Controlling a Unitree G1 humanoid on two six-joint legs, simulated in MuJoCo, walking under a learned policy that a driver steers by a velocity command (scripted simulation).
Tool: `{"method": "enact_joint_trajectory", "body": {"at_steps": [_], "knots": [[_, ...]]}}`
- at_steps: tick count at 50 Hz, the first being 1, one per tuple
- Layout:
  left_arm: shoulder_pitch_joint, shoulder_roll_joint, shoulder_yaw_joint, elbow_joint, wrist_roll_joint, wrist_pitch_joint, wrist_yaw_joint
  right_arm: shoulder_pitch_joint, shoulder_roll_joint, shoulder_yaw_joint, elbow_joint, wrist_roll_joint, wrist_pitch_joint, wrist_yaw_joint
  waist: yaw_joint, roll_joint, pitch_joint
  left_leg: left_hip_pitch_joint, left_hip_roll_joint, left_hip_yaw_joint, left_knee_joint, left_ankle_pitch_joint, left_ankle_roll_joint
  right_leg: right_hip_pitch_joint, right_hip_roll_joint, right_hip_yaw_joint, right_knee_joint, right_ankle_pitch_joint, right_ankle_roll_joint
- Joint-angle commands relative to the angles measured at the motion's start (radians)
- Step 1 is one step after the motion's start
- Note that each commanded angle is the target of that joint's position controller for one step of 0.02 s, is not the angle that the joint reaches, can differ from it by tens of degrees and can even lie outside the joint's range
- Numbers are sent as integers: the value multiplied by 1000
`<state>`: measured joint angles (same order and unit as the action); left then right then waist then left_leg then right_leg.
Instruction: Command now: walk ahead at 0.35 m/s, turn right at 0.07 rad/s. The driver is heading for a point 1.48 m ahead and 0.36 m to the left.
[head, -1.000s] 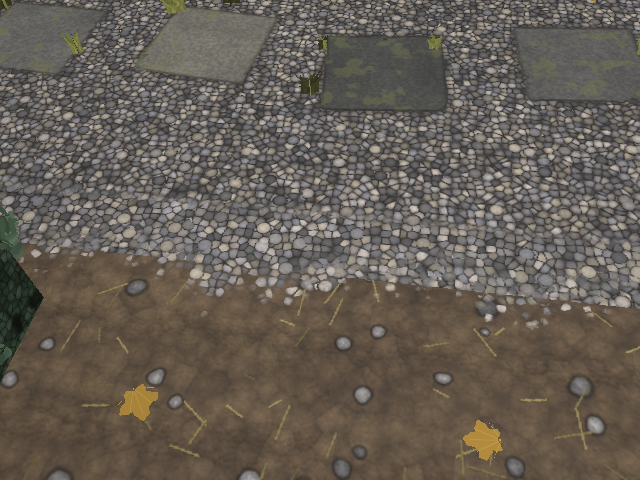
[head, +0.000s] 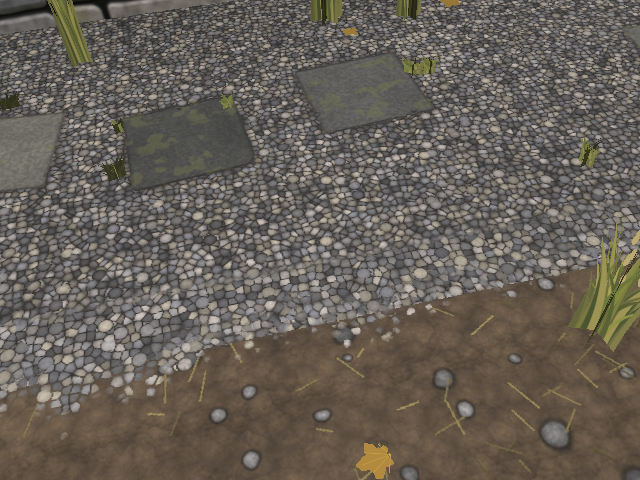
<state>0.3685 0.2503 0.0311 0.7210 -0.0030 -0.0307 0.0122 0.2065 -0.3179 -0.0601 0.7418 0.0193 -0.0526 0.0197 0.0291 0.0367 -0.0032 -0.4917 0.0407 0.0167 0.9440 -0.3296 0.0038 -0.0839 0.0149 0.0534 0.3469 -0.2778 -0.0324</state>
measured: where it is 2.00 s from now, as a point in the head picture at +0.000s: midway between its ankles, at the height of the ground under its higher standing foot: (330, 285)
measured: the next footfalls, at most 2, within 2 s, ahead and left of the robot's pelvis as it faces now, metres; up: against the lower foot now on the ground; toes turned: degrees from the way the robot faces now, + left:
left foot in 0.24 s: +0.24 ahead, +0.15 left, +0.00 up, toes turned +2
right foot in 0.78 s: +0.57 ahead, -0.06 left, +0.00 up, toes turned -1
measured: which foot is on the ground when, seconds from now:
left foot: up 0.00-0.22, down 0.24-0.80, up 0.82-1.00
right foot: down 0.00-0.24, up 0.26-0.76, down 0.78-1.00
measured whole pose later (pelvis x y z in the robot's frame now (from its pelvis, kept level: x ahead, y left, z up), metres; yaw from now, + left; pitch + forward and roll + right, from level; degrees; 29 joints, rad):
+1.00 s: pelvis +0.51 +0.02 +0.00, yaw +1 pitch +0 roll -1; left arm 0.29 0.27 0.05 0.76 0.00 -0.09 -0.03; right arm 0.23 -0.32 -0.04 0.77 0.01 -0.07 0.01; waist 0.02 0.04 0.05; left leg -0.54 0.10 -0.05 1.10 -0.30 0.01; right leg -0.21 0.07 -0.05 0.34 -0.14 -0.07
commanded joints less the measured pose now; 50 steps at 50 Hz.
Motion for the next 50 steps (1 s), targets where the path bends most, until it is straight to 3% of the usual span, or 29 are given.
{"method": "enact_joint_trajectory", "body": {"at_steps": [1, 4, 8, 10, 11, 12, 13, 14, 15, 16, 17, 18, 19, 22, 25, 28, 31, 34, 37, 39, 40, 41, 42, 43, 44, 45, 46, 48, 50], "knots": [[-18, 165, 46, -58, -2, -26, 6, -151, -41, -6, -100, -5, -40, 17, 30, -152, 86, -226, 33, -12, -108, 149, -17, 83, -216, 210, -222, -1, -168], [8, 197, 57, -44, -7, -27, 0, -201, -24, 7, -116, -1, -38, 26, 49, -165, 89, -86, 5, 10, -274, 221, -35, 0, -205, 139, -219, 67, -165], [32, 228, 69, -20, -22, -30, -6, -207, -67, 3, -134, 10, -37, 35, 31, -160, 118, -3, 5, -11, -362, 227, 2, -17, -268, 158, -212, 54, -157], [20, 234, 71, -13, -20, -23, -7, -148, -90, -6, -121, 8, -38, 30, -13, -153, 98, 85, -12, 6, -401, 210, 34, -1, -270, 140, -147, 158, -133], [17, 226, 68, -11, -16, -20, -6, -64, -113, -20, -97, 5, -37, 22, -59, -141, 46, 206, -39, 28, -417, 194, 54, -14, -238, 104, -35, 315, -110], [30, 189, 55, -8, -8, -19, -4, 79, -153, -40, -60, 6, -36, 11, -122, -102, -52, 405, -26, 10, -422, 186, 84, -76, -179, 43, 176, 411, -77], [86, 108, 25, -48, 6, -25, -3, 216, -256, -61, -48, -18, -36, 3, -141, 105, -225, 727, 210, -333, -460, 47, 194, -339, -68, -28, 564, 196, -4], [115, 75, 14, -59, -12, -42, 3, 270, -261, -58, -32, -18, -39, 16, -130, 296, -298, 814, 332, -760, -681, -237, 280, -540, 49, 50, 801, -300, 27], [44, 176, 42, -55, -41, -50, -3, 201, -181, -33, -36, -11, -43, 17, -123, 180, -167, 714, 329, -726, -726, -340, 249, -645, -14, 93, 908, -254, 17], [-23, 200, 47, -67, -48, -55, -8, 136, -150, -23, -45, -9, -42, 14, -102, 111, -62, 601, 305, -595, -721, -258, 223, -669, -65, 58, 903, -165, -2], [-56, 187, 45, -66, -32, -57, -7, 89, -128, -17, -51, -17, -39, 13, -81, 42, -14, 507, 261, -489, -727, -135, 211, -645, -101, 39, 865, -84, -5], [-62, 170, 46, -61, -20, -55, -8, 59, -108, -11, -56, -28, -40, 14, -57, 40, 13, 436, 217, -408, -746, -38, 204, -612, -130, 38, 818, -20, -3], [-45, 155, 45, -51, -17, -49, -11, 41, -96, -7, -58, -34, -43, 12, -36, 64, 9, 391, 191, -355, -770, 21, 202, -564, -146, 38, 797, 24, 1], [-50, 125, 41, -42, -9, -31, -11, 46, -94, -8, -42, -22, -60, 8, -18, 44, 26, 345, 168, -253, -819, 167, 227, -567, -151, 17, 738, 96, 29], [-150, 112, 36, -74, 2, -36, -8, 81, -107, -11, -17, -17, -56, -1, -41, 13, 64, 373, 157, -185, -839, 285, 228, -639, -154, 9, 579, 223, 58], [-255, 82, 22, -99, -3, -55, -22, 118, -122, -12, 3, -11, -46, -11, -81, 13, 81, 376, 126, -108, -841, 343, 199, -591, -127, -26, 371, 368, 58], [-358, 71, 14, -129, -10, -67, -41, 187, -140, -15, 37, -4, -34, -16, -120, 1, 101, 429, 148, -97, -829, 353, 198, -569, -100, -47, 249, 417, 48], [-421, 79, 15, -158, -14, -74, -62, 225, -144, -18, 64, 0, -14, -19, -123, 6, 111, 540, 191, -106, -780, 424, 193, -594, -81, -43, 179, 359, 18], [-370, 117, 29, -154, -11, -75, -70, 213, -168, -27, 71, 0, 1, -28, -68, 41, 53, 622, 209, -104, -662, 708, 166, -486, -35, -68, 148, 234, -27], [-130, 189, 67, -91, -9, -71, -54, 183, -167, -22, 62, -6, 14, -34, 67, 47, -118, 559, 146, -48, -362, 944, 123, -131, 4, -106, 120, 254, -87], [54, 257, 84, -56, 2, -64, -40, 193, -117, 0, 34, -30, 11, -37, 125, -50, -279, 329, 94, -25, -55, 646, 92, 212, -179, 96, 181, 286, -151], [80, 310, 94, -37, 2, -63, -46, 344, 16, 37, 26, -24, -10, -23, 30, -312, -405, -79, -109, -57, 280, -175, 29, 536, -405, 598, 92, 43, -313], [81, 201, 68, -43, -8, -63, -43, 252, -95, 16, 34, 0, -30, -16, 90, -208, -366, -189, -75, -175, 371, -244, 39, 500, -388, 666, -8, -72, -277], [6, 176, 56, -46, -7, -61, -39, 144, -137, 1, -5, 26, -43, -10, 78, -169, -203, -245, -24, -147, 372, -161, 47, 368, -358, 506, -38, -31, -238], [-59, 169, 52, -50, -4, -60, -38, 89, -125, 6, -20, 21, -50, -13, 47, -79, -112, -221, 26, -112, 323, -72, 44, 219, -321, 398, -64, 89, -220], [-103, 149, 47, -52, 4, -61, -41, 66, -117, 2, -22, 3, -50, -13, 17, -54, -49, -194, 54, -101, 268, -18, 33, 104, -285, 320, -95, 191, -216], [-124, 132, 41, -52, 14, -67, -41, 92, -107, 0, -16, -1, -42, -12, -19, -83, -43, -131, 81, -109, 240, 22, 26, 31, -258, 270, -124, 246, -212], [-138, 130, 43, -39, 4, -79, -44, 133, -69, 7, 0, -3, -21, -13, -49, -102, -33, -82, 93, -95, 191, 44, 2, -44, -234, 200, -177, 292, -227], [-132, 152, 48, -15, -2, -87, -41, 91, -54, 12, -16, -13, -8, -18, -53, -97, 12, -110, 105, -82, 113, 86, -25, -98, -228, 140, -216, 325, -235]]}}
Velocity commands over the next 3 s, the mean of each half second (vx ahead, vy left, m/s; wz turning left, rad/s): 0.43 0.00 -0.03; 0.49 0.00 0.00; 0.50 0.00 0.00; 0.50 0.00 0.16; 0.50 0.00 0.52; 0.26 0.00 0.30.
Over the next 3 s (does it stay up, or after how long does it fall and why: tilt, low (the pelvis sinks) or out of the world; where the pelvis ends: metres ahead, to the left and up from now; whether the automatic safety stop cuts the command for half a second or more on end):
stays up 1.51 0.23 -0.02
